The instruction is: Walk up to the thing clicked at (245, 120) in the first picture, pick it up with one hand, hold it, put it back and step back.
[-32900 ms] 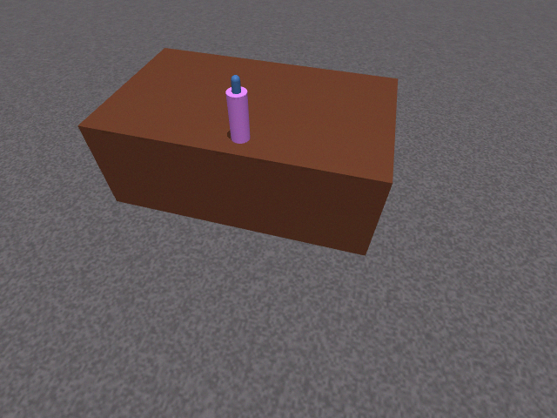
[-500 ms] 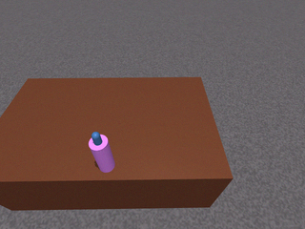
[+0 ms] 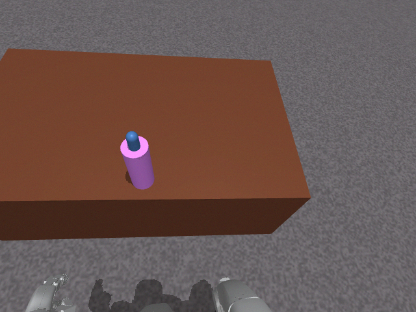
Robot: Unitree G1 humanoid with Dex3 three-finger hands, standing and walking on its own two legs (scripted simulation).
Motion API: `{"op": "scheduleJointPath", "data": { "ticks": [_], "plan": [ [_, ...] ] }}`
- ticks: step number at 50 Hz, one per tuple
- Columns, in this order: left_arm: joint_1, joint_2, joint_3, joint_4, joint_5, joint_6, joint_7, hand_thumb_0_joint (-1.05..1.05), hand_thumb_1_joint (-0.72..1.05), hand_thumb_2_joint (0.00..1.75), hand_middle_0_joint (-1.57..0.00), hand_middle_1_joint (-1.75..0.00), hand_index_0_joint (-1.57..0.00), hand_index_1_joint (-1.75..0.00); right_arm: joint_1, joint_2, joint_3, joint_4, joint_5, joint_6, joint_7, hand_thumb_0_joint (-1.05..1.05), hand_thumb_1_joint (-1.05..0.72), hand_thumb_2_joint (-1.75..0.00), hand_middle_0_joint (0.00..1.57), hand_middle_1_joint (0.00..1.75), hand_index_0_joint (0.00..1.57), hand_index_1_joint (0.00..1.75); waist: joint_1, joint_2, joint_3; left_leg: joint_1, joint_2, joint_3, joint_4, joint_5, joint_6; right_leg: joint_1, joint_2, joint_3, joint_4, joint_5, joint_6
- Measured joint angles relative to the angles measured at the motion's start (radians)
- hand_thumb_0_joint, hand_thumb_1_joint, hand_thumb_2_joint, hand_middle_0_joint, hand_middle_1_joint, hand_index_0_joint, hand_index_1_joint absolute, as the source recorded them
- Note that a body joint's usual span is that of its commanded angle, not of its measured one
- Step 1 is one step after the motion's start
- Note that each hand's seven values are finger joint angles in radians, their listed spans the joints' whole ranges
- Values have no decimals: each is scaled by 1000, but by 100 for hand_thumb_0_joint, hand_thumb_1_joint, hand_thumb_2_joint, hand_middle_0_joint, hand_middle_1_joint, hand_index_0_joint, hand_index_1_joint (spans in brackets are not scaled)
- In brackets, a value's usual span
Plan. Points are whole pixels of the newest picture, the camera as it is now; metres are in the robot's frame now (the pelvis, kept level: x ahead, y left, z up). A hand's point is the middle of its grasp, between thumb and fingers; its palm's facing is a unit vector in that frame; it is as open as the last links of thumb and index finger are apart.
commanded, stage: step back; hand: left
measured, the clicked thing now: (138, 159) +0.52 +0.18 -0.19
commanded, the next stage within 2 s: none
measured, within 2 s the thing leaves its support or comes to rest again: neither
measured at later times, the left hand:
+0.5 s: hand out of the picture +0.02 +0.23 -0.13, palm faces -0.05 -0.91 -0.41, open 7.4 cm
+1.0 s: hand out of the picture -0.16 +0.25 -0.16, palm faces -0.03 -0.92 -0.38, open 7.4 cm
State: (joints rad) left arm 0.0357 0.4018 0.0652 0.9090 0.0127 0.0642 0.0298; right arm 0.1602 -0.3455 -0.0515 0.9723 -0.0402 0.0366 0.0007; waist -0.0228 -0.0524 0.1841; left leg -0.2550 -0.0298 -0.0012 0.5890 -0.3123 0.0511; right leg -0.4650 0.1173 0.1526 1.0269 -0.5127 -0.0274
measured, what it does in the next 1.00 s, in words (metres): walks backwards: right foot, then left foot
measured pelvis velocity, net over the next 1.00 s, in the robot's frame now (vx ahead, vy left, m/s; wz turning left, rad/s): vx -0.25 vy -0.02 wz -0.05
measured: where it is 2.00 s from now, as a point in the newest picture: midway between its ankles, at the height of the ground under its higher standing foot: outside the picture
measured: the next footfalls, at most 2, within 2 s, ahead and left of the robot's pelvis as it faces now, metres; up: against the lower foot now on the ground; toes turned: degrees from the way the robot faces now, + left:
right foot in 0.30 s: -0.03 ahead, -0.13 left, +0.00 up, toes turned +0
left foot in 0.68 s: -0.13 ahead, +0.10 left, +0.00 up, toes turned -2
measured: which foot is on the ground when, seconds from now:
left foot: down 0.00-0.32, up 0.34-0.66, down 0.68-1.00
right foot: up 0.00-0.28, down 0.30-0.72, up 0.74-1.00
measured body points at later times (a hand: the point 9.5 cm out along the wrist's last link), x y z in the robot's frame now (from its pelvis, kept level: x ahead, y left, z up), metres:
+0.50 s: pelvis -0.10 -0.03 +0.00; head -0.04 -0.05 +0.45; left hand +0.02 +0.28 -0.10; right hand -0.01 -0.35 -0.13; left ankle -0.12 +0.12 -0.65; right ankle -0.07 -0.13 -0.73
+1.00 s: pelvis -0.25 -0.02 +0.00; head -0.19 +0.00 +0.44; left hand -0.16 +0.30 -0.13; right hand -0.13 -0.33 -0.10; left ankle -0.17 +0.10 -0.73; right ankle -0.31 -0.17 -0.67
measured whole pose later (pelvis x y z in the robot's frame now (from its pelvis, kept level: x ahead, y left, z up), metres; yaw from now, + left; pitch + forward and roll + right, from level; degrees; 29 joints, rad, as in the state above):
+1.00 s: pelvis -0.25 -0.02 +0.00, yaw -3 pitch -2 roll -1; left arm 0.20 0.41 0.10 0.84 0.02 0.07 0.00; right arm 0.12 -0.36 -0.04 0.82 -0.03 0.02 0.00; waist 0.03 -0.04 0.17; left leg -0.34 0.03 -0.01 0.57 -0.20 0.01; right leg -0.35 0.08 0.14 1.06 -0.50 0.03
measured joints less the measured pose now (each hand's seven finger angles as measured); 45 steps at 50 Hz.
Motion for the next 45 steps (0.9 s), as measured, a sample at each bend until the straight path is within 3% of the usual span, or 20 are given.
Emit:
{"op": "scheduleJointPath", "data": {
  "ticks": [5, 10, 14, 17, 20, 22, 25, 31, 34, 36, 37, 39, 40, 42, 45],
  "plan": [
    [40, -20, -5, -23, 5, -2, -10, 1, 91, 90, -20, -30, -20, -30, -10, 2, -3, -42, 8, -3, -16, 1, -90, -90, 20, 30, 20, 31, 0, 15, 8, -6, 7, 28, -26, 33, 9, 18, 3, 0, 74, 33, 23],
    [74, -23, 3, -32, 8, -3, -16, 1, 91, 90, -20, -30, -21, -30, -33, 2, 0, -89, 12, -12, -17, 1, -90, -90, 20, 30, 20, 31, 3, 23, 20, -40, 15, 57, 12, 36, 6, 101, -42, -26, -69, 28, 39],
    [96, -23, 9, -33, 12, -14, -23, 1, 91, 90, -20, -30, -21, -30, -47, -9, 5, -110, 15, -4, -9, 1, -90, -90, 20, 30, 20, 31, 15, 37, 12, -85, 31, 79, 79, 22, -12, 195, -82, -75, -304, 98, 24],
    [104, -54, 8, -21, 22, -25, -25, 1, 91, 90, -20, -30, -21, -30, -59, -34, 0, -97, 29, 12, -8, 1, -90, -90, 20, 30, 20, 31, 2, 114, 15, -111, 66, 20, 138, 10, -27, 232, -41, -123, -376, 157, 0],
    [128, -52, 4, -42, 24, -28, -33, 1, 91, 90, -20, -30, -21, -30, -50, -25, 0, -82, 34, 27, -12, 1, -90, -90, 20, 30, 20, 30, 32, 77, -14, -162, -28, -54, 361, -191, -44, 207, -71, -97, -375, 175, -18],
    [134, -56, 5, -54, 18, -27, -29, 1, 90, 90, -21, -30, -21, -30, -40, -32, 5, -83, 40, 23, -11, 1, -90, -90, 20, 30, 20, 30, 39, 64, -26, -179, -75, -100, 480, -209, -48, 201, -90, -89, -411, 209, -16],
    [121, -62, 5, -77, 21, -24, -25, 1, 90, 90, -21, -30, -21, -30, -22, -52, 7, -89, 42, 14, -17, 1, -90, -90, 20, 30, 20, 30, 38, 66, -35, -179, -97, -143, 549, -191, -62, 173, -101, -100, -451, 255, -12],
    [72, -61, 1, -140, 26, -27, -18, 1, 90, 90, -21, -30, -21, -30, 2, -73, 4, -90, 34, 9, -24, 1, -90, -90, 20, 30, 20, 30, 29, 74, -2, -72, -36, -98, 298, -196, -77, 106, -113, -150, -436, 299, -5],
    [55, -45, -2, -155, 19, -18, -21, 1, 90, 90, -21, -30, -21, -30, 8, -63, 3, -88, 26, 0, -17, 1, -90, -90, 20, 30, 20, 30, 19, 57, 10, 5, -7, -53, 80, -95, -60, 62, -127, -174, -381, 298, 7],
    [46, -23, 2, -145, 13, -6, -24, 1, 90, 90, -21, -30, -21, -30, 1, -32, 2, -79, 15, -4, -12, 1, -90, -90, 20, 30, 20, 30, 32, -7, 31, 22, -39, -21, 47, -40, -38, 45, -154, -141, -343, 295, 10],
    [52, -20, 5, -135, 11, 0, -23, 1, 90, 90, -21, -30, -21, -30, 5, -23, 6, -82, 8, -3, -5, 1, -90, -90, 20, 30, 20, 30, 37, -19, 28, 18, -38, -12, 52, -35, -32, 32, -139, -117, -309, 220, 8],
    [69, -25, 9, -108, 12, 14, -20, 1, 91, 90, -20, -30, -21, -30, 16, -17, 14, -89, -2, -5, 6, 1, -90, -90, 20, 30, 20, 30, 18, 5, 9, 3, -9, -33, 62, -26, -23, 0, -65, -77, -138, 45, 11],
    [77, -26, 11, -97, 12, 18, -21, 1, 91, 90, -20, -30, -21, -30, 21, -13, 16, -89, -5, -6, 6, 1, -90, -90, 20, 30, 20, 30, 11, 16, 0, 0, 6, -46, 51, -13, -23, -11, -33, -60, -44, 12, 10],
    [99, -21, 15, -87, 4, 19, -24, 1, 91, 90, -20, -30, -21, -30, 26, -5, 21, -89, -9, -4, 3, 1, -90, -90, 20, 30, 20, 31, 17, 19, -24, -3, 25, -48, 9, 24, -28, -24, 8, -22, 100, 11, 7],
    [132, -8, 26, -85, 4, 10, -29, 1, 91, 90, -20, -30, -21, -30, 12, 0, 20, -101, -4, -6, -1, 1, -90, -90, 21, 30, 20, 31, 36, 13, -41, -23, 42, -34, -33, 71, -36, 0, 18, 8, 189, 40, 23]
  ]
}}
